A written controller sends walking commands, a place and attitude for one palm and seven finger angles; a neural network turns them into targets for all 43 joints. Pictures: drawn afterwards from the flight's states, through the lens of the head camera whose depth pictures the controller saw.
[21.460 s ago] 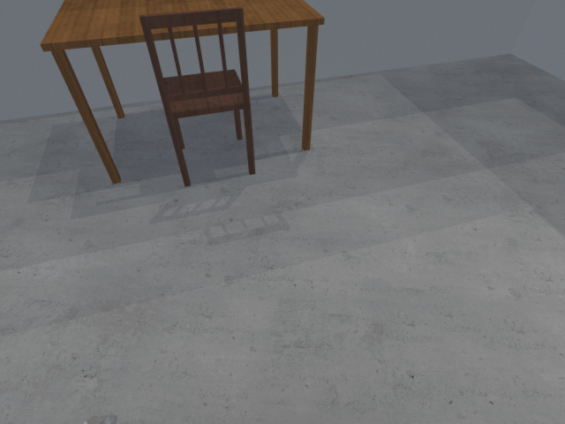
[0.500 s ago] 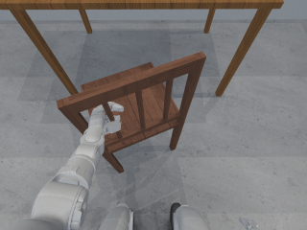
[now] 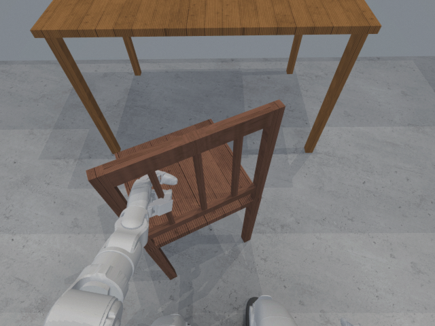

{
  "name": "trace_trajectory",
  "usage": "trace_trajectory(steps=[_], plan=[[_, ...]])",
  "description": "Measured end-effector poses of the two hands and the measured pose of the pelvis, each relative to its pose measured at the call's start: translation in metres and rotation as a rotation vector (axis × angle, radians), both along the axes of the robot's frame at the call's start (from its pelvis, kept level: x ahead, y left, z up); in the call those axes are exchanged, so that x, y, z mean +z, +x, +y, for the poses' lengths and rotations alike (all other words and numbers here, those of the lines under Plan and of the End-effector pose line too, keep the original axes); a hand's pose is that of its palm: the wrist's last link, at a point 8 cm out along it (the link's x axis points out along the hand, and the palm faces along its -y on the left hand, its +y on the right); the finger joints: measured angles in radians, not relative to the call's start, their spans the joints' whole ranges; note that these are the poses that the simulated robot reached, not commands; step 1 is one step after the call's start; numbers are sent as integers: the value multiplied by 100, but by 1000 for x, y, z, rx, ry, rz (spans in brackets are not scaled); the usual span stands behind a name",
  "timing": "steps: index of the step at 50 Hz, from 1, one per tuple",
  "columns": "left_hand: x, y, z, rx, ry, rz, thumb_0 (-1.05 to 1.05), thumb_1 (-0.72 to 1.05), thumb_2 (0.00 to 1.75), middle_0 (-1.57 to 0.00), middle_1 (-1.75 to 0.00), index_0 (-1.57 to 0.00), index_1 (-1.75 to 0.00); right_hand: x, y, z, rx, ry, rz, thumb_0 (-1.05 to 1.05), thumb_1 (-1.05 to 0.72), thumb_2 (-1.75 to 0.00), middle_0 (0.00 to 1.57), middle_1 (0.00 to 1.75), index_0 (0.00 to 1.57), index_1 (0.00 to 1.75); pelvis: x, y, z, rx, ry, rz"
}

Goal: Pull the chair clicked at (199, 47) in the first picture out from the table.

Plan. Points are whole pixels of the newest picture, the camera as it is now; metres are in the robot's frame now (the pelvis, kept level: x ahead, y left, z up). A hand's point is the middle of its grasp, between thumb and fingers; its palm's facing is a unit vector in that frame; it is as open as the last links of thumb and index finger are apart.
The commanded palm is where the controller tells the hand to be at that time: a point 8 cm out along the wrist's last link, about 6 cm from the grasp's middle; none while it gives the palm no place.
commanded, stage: stop walking, hand still on the chair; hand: left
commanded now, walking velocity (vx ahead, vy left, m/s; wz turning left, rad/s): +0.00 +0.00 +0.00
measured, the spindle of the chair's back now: (200, 184) +0.43 +0.05 -0.09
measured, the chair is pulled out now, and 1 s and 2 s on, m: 0.48 0.51 0.51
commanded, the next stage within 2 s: open the thumb and straighten the fingers in 0.78 s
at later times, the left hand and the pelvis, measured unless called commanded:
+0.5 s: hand (165, 219) +0.32 +0.11 -0.05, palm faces -0.02 -0.98 -0.20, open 5.0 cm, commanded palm +0.31 +0.16 -0.03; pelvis +0.04 +0.00 +0.01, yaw -2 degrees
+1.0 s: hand (164, 217) +0.32 +0.12 -0.05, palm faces -0.02 -0.98 -0.18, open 5.3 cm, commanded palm +0.30 +0.17 -0.03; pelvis +0.06 -0.01 +0.01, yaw +0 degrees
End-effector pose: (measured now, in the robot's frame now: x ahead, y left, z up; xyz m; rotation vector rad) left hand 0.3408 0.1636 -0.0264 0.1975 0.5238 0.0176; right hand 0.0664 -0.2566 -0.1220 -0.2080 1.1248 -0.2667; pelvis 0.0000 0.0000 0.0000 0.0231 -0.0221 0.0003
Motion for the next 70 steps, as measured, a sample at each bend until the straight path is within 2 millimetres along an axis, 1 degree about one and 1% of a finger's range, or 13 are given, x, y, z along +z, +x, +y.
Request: trace_trajectory(steps=[5,12,19,27,35,41,48,51,53,57,60,65,70], plan=[[0,-20,1,16,7,-6,1,75,79,-21,-115,-49,-144,-4,3,7,13,44,-19,1,-91,-90,20,30,21,30,-2,3,-8,-5,4,-30],[0,-36,0,32,3,5,2,75,79,-21,-115,-49,-144,5,27,6,18,38,-99,1,-91,-90,21,30,21,30,3,11,-6,-14,3,-24],[0,-38,1,17,6,3,1,75,79,-21,-115,-49,-144,18,55,9,18,26,-160,1,-91,-90,20,30,21,30,8,28,-4,-30,7,-21],[0,-38,1,17,7,4,1,74,80,-21,-115,-49,-144,21,89,12,36,41,-182,1,-91,-90,20,30,21,30,11,49,-4,-32,1,-9],[1,-38,1,21,4,7,2,74,80,-21,-115,-49,-144,26,117,13,52,41,-217,1,-91,-90,20,30,21,30,12,59,-5,-29,0,-7],[1,-38,1,24,1,10,2,74,80,-20,-116,-49,-144,33,126,11,56,32,-238,1,-91,-90,20,30,21,30,13,61,-6,-29,-1,-7],[0,-36,3,19,-9,6,2,72,79,-21,-119,-49,-144,35,121,8,50,46,-241,1,-91,-90,20,30,21,30,10,59,-6,-9,0,27],[-1,-35,6,12,-19,-10,2,64,76,-25,-123,-49,-144,35,118,3,65,44,-249,1,-91,-90,20,30,21,30,5,57,-6,-3,1,55],[-1,-34,6,5,-20,-15,2,54,71,-25,-125,-49,-144,34,117,0,74,38,-256,1,-91,-90,20,30,21,30,2,57,-5,0,-2,73],[-1,-32,6,-9,-12,-15,1,23,56,-27,-128,-49,-144,29,118,-3,88,29,-263,1,-91,-90,20,30,21,30,-4,57,-2,6,-5,106],[-2,-30,7,-15,-9,-6,1,-3,44,-30,-127,-47,-138,24,120,-2,95,31,-268,1,-91,-90,20,30,21,30,-8,58,0,7,-5,126],[-3,-29,7,-7,-3,6,1,-32,30,-32,-112,-40,-117,15,129,6,112,50,-286,1,-91,-90,20,30,20,30,-13,62,2,11,-4,150],[-5,-28,7,2,-1,19,0,-46,24,-27,-85,-30,-87,10,141,16,136,68,-308,1,-91,-90,20,30,21,30,-18,66,1,17,-5,164]])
